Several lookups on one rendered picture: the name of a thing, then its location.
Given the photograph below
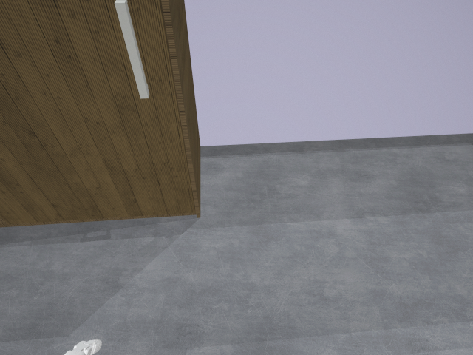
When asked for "handle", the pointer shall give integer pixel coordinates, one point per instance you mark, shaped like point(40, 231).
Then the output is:
point(131, 46)

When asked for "left robot hand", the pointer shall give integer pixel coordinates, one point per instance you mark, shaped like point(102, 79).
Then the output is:
point(86, 348)

